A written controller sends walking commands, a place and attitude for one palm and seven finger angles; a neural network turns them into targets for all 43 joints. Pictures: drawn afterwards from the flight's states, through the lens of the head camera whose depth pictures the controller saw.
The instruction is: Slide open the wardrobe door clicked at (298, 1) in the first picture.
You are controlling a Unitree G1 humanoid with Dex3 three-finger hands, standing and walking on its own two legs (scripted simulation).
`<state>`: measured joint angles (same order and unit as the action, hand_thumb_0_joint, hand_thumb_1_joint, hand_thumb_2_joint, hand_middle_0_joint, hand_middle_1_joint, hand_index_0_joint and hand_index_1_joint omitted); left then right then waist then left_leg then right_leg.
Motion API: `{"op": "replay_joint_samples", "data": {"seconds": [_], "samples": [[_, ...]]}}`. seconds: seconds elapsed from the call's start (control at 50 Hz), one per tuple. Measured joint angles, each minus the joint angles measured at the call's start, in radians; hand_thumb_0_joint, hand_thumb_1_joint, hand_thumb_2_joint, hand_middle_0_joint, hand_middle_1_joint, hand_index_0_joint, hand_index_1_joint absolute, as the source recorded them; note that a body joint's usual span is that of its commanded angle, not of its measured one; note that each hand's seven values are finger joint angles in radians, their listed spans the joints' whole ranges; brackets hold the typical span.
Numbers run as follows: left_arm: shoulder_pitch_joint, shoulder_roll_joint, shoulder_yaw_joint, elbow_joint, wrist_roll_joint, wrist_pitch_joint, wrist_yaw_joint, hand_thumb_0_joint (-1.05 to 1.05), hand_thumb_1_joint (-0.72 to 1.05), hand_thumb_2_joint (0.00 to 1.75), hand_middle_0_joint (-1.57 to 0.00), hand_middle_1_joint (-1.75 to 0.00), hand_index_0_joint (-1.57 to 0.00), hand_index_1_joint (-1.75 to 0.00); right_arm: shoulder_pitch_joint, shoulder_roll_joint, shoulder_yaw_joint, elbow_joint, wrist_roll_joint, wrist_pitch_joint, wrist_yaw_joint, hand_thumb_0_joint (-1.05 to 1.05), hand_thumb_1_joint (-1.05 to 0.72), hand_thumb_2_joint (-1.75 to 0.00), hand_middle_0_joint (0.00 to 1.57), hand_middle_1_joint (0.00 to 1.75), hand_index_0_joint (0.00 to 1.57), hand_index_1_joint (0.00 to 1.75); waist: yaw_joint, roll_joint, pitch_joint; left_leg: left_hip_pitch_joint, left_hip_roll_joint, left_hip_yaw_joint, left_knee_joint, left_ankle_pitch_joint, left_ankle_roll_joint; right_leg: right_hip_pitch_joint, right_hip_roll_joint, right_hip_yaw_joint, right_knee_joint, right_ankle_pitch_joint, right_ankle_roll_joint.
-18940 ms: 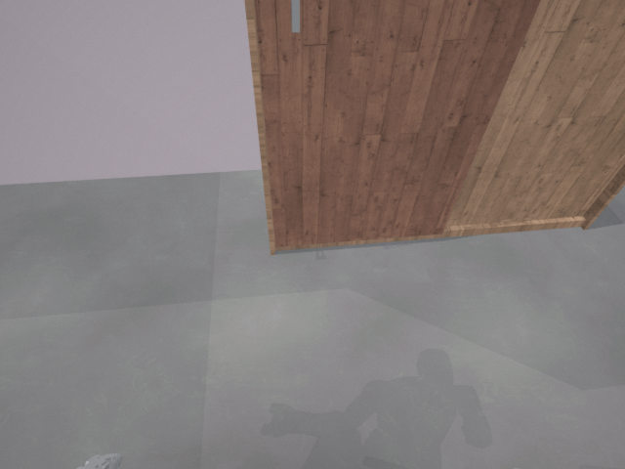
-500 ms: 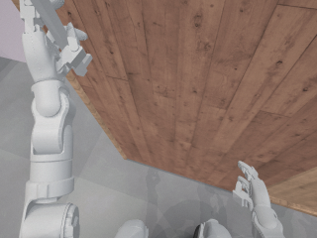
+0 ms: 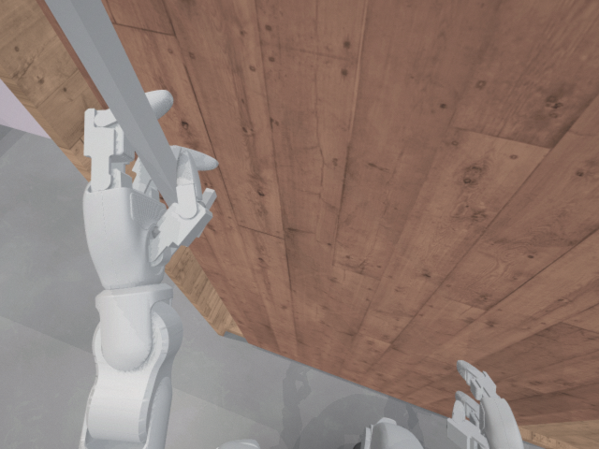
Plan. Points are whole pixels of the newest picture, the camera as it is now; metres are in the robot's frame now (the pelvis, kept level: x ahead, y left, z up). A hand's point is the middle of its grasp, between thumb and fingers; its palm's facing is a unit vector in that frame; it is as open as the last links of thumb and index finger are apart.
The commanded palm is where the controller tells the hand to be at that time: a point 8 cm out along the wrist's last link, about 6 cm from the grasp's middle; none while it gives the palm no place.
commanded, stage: step sideways, sliding the door along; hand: left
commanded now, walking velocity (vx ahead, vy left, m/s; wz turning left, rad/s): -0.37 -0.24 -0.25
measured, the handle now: (159, 123) +0.32 +0.18 +0.26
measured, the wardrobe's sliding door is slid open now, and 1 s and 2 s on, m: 0.10 0.21 0.38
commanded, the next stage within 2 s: none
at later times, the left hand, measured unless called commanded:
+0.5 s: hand (262, 234) +0.26 +0.09 +0.21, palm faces +0.05 -1.00 -0.04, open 7.1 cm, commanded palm +0.24 +0.09 +0.20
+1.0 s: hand (330, 250) +0.26 +0.03 +0.22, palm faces +0.22 -0.97 +0.01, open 7.0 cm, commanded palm +0.22 +0.01 +0.21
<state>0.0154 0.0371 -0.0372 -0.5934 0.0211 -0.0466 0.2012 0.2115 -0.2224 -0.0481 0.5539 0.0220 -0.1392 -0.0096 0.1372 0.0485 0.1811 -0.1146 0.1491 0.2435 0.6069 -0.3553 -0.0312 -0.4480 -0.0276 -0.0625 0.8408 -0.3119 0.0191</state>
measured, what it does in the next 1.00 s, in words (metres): walks backwards: right foot, then left foot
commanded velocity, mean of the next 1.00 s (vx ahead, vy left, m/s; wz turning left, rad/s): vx -0.08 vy -0.29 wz -0.02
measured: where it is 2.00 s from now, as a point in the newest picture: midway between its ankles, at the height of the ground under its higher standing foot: outside the picture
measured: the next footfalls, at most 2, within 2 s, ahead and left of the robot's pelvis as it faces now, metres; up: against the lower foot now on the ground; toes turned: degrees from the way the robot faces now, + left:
right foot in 0.08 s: +0.10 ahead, -0.10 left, +0.00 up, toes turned -5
left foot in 0.30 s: +0.05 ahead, +0.17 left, +0.00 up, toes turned +0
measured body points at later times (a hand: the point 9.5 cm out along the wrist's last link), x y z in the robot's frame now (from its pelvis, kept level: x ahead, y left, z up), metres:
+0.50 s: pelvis -0.07 -0.01 -0.01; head +0.00 -0.02 +0.44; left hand +0.26 +0.14 +0.21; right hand +0.13 -0.20 -0.09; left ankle +0.01 +0.17 -0.74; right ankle -0.07 -0.12 -0.70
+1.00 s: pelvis -0.17 -0.12 -0.02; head -0.13 -0.12 +0.43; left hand +0.24 +0.08 +0.22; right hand -0.03 -0.36 -0.12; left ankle -0.07 +0.10 -0.74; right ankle -0.19 -0.25 -0.74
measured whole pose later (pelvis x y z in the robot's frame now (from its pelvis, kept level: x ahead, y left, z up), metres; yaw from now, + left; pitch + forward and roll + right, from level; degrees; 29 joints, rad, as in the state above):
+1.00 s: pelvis -0.17 -0.12 -0.02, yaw -11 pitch -3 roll -2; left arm -0.62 0.25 0.21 0.19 -0.09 0.04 0.21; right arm 0.18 -0.20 0.00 0.63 0.06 -0.05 -0.01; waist 0.11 0.03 0.14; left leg -0.33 0.25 -0.03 0.59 -0.20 -0.13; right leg -0.24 -0.03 -0.06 0.63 -0.31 0.01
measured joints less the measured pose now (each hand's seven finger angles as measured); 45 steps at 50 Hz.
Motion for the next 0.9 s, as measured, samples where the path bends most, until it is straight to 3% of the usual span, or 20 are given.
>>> {"op": "replay_joint_samples", "data": {"seconds": [0.08,0.12,0.16,0.22,0.26,0.3,0.36,0.4,0.48,0.52,0.56,0.6,0.66,0.68,0.7,0.72,0.74,0.82,0.9], "samples": [[0.075,0.029,-0.006,-0.056,-0.002,-0.015,-0.014,0.0,0.81,0.84,-0.46,-1.41,-0.03,-1.09,0.047,0.026,0.014,-0.013,0.002,-0.03,-0.013,0.01,-0.91,-0.9,0.2,0.29,0.13,0.28,-0.032,-0.028,0.013,0.004,0.014,0.026,0.142,-0.01,-0.004,0.065,0.009,-0.048,-0.139,0.162,-0.011],[0.106,0.036,-0.005,-0.066,-0.009,-0.024,-0.016,0.0,0.82,0.84,-0.46,-1.41,-0.02,-1.07,0.067,0.02,0.024,-0.017,0.004,-0.045,-0.018,0.01,-0.91,-0.9,0.2,0.29,0.12,0.28,-0.055,-0.022,0.003,-0.037,0.028,-0.007,0.249,0.003,-0.006,0.104,0.015,-0.058,-0.162,0.088,-0.045],[0.125,0.036,-0.004,-0.078,-0.014,-0.034,-0.013,0.0,0.82,0.84,-0.46,-1.41,-0.02,-1.06,0.046,0.007,0.028,-0.005,0.002,-0.045,-0.015,0.01,-0.9,-0.9,0.2,0.29,0.13,0.29,-0.059,-0.034,-0.011,-0.121,-0.028,-0.097,0.356,-0.116,-0.011,0.088,0.019,-0.027,-0.175,0.047,-0.08],[0.123,0.039,-0.002,-0.091,-0.019,-0.045,-0.007,0.0,0.82,0.84,-0.45,-1.4,-0.02,-1.05,-0.045,-0.003,0.03,0.021,-0.017,-0.015,0.002,0.01,-0.91,-0.9,0.2,0.29,0.14,0.29,-0.072,-0.069,-0.002,-0.22,-0.107,-0.186,0.35,-0.229,-0.014,0.049,0.015,0.039,-0.207,0.088,-0.067],[0.101,0.05,0.005,-0.079,-0.021,-0.061,-0.008,0.0,0.81,0.84,-0.44,-1.4,-0.02,-1.04,-0.1,-0.003,0.039,0.015,-0.027,0.003,0.015,0.01,-0.91,-0.9,0.2,0.29,0.15,0.29,-0.091,-0.083,0.006,-0.226,-0.113,-0.189,0.188,-0.113,-0.016,0.025,0.015,0.068,-0.214,0.122,-0.06],[0.062,0.073,0.013,-0.049,-0.035,-0.072,-0.015,-0.01,0.81,0.84,-0.44,-1.4,0.0,-1.04,-0.125,-0.007,0.041,-0.015,-0.032,0.019,0.022,0.01,-0.91,-0.9,0.2,0.29,0.15,0.29,-0.104,-0.051,-0.015,-0.201,-0.063,-0.181,0.036,0.116,0.01,-0.029,0.04,0.06,-0.129,0.083,-0.037],[-0.016,0.125,0.038,0.044,-0.05,-0.101,-0.028,-0.02,0.78,0.84,-0.46,-1.4,0.0,-1.07,-0.156,0.051,0.034,0.007,-0.038,0.035,0.024,0.01,-0.91,-0.9,0.2,0.29,0.16,0.29,-0.082,-0.079,-0.001,-0.179,-0.048,-0.128,0.06,0.035,-0.016,-0.083,0.05,0.101,0.176,-0.118,-0.013],[-0.055,0.136,0.047,0.095,-0.052,-0.099,-0.038,-0.02,0.76,0.84,-0.48,-1.4,-0.01,-1.11,-0.159,0.077,0.048,0.016,-0.044,0.029,0.028,0.01,-0.91,-0.9,0.2,0.29,0.17,0.29,-0.063,-0.07,0.012,-0.155,-0.022,-0.121,0.025,0.05,-0.033,-0.072,0.053,0.085,0.255,-0.166,-0.003],[-0.148,0.106,0.065,0.202,-0.059,-0.068,-0.039,0.0,0.76,0.85,-0.5,-1.4,-0.03,-1.21,-0.154,0.099,0.08,0.02,-0.039,0.019,0.053,0.01,-0.91,-0.9,0.2,0.29,0.18,0.29,-0.018,-0.012,0.024,-0.125,0.049,-0.123,-0.067,0.132,-0.062,0.029,0.044,0.031,0.093,-0.133,0.002],[-0.201,0.102,0.088,0.251,-0.067,-0.046,-0.035,0.0,0.76,0.85,-0.49,-1.4,-0.04,-1.24,-0.155,0.108,0.094,0.015,-0.034,0.017,0.058,0.01,-0.91,-0.9,0.2,0.29,0.19,0.3,-0.01,0.005,0.022,-0.134,0.076,-0.134,-0.088,0.163,-0.077,0.095,0.044,0.021,-0.027,-0.091,0.005],[-0.261,0.111,0.118,0.297,-0.075,-0.018,-0.027,0.0,0.77,0.86,-0.49,-1.4,-0.03,-1.25,-0.155,0.117,0.107,0.008,-0.022,0.014,0.057,0.01,-0.9,-0.9,0.2,0.29,0.19,0.3,-0.005,-0.002,0.014,-0.162,0.089,-0.146,-0.078,0.179,-0.092,0.173,0.034,0.018,-0.19,0.028,0.008],[-0.312,0.116,0.156,0.332,-0.074,0.002,-0.01,0.0,0.78,0.86,-0.48,-1.4,0.0,-1.25,-0.176,0.111,0.118,0.014,-0.009,0.015,0.048,0.01,-0.9,-0.9,0.2,0.3,0.2,0.3,-0.014,-0.004,0.014,-0.206,0.097,-0.168,-0.034,0.153,-0.075,0.189,0.043,0.008,-0.257,0.054,-0.02],[-0.352,0.111,0.182,0.369,-0.068,0.029,0.006,0.01,0.8,0.86,-0.47,-1.4,0.0,-1.25,-0.187,0.08,0.098,0.036,-0.001,0.022,0.02,0.01,-0.9,-0.9,0.2,0.3,0.2,0.3,-0.041,-0.017,0.007,-0.261,0.008,-0.21,0.081,-0.014,-0.031,0.144,0.039,0.0,-0.256,0.056,-0.059],[-0.362,0.112,0.185,0.378,-0.069,0.039,0.008,0.01,0.8,0.86,-0.46,-1.4,0.0,-1.24,-0.183,0.067,0.089,0.043,-0.003,0.024,0.011,0.01,-0.9,-0.9,0.2,0.3,0.2,0.3,-0.047,-0.03,0.001,-0.253,-0.024,-0.195,0.082,-0.007,-0.022,0.132,0.033,0.004,-0.259,0.067,-0.062],[-0.373,0.115,0.187,0.391,-0.069,0.045,0.01,0.01,0.81,0.86,-0.46,-1.4,0.0,-1.23,-0.175,0.052,0.081,0.045,-0.004,0.029,0.004,0.01,-0.9,-0.9,0.2,0.3,0.2,0.3,-0.052,-0.037,-0.01,-0.228,-0.042,-0.174,0.041,0.089,-0.009,0.112,0.033,0.004,-0.245,0.076,-0.061],[-0.388,0.119,0.189,0.407,-0.072,0.051,0.008,0.01,0.81,0.86,-0.45,-1.4,-0.01,-1.23,-0.161,0.034,0.069,0.04,-0.005,0.034,-0.002,0.01,-0.9,-0.9,0.2,0.3,0.2,0.3,-0.058,-0.027,-0.024,-0.201,-0.035,-0.17,-0.012,0.165,0.004,0.082,0.044,-0.001,-0.207,0.082,-0.045],[-0.416,0.13,0.189,0.435,-0.078,0.051,0.003,0.01,0.81,0.85,-0.45,-1.4,-0.01,-1.22,-0.152,0.028,0.051,0.04,-0.004,0.042,-0.004,0.01,-0.9,-0.9,0.2,0.3,0.2,0.3,-0.062,-0.037,-0.018,-0.193,-0.034,-0.171,-0.026,0.141,0.0,0.052,0.046,0.012,-0.131,0.019,-0.031],[-0.514,0.144,0.198,0.556,-0.086,0.054,-0.008,0.02,0.82,0.85,-0.39,-1.4,-0.02,-1.21,-0.117,0.009,0.02,0.057,0.004,0.071,0.007,0.01,-0.91,-0.9,0.2,0.29,0.2,0.3,-0.054,-0.045,0.023,-0.159,-0.005,-0.196,-0.065,0.151,-0.04,-0.012,0.055,0.045,0.116,-0.115,-0.009],[-0.578,0.154,0.213,0.669,-0.095,0.064,-0.005,0.03,0.83,0.85,-0.34,-1.4,-0.02,-1.22,-0.067,-0.001,0.025,0.066,0.016,0.088,0.012,0.01,-0.91,-0.9,0.2,0.29,0.2,0.3,-0.039,-0.013,0.01,-0.151,0.056,-0.231,-0.098,0.185,-0.071,0.038,0.023,0.023,0.055,-0.111,-0.001]]}}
